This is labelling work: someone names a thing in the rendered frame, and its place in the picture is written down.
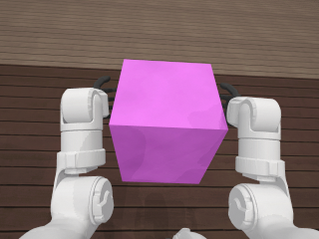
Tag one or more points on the robot right forearm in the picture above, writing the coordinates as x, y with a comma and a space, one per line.
258, 122

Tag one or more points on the right robot shin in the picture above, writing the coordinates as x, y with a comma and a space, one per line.
184, 230

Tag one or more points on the carton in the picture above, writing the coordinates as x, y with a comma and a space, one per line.
167, 121

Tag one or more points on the left robot upper arm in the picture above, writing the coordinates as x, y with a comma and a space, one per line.
80, 204

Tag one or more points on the robot right hand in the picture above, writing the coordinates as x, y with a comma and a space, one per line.
231, 89

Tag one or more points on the right robot upper arm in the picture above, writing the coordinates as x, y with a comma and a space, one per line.
263, 211

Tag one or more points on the robot left hand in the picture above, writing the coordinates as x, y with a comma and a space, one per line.
97, 85

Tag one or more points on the robot left forearm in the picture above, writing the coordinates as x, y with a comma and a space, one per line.
81, 123

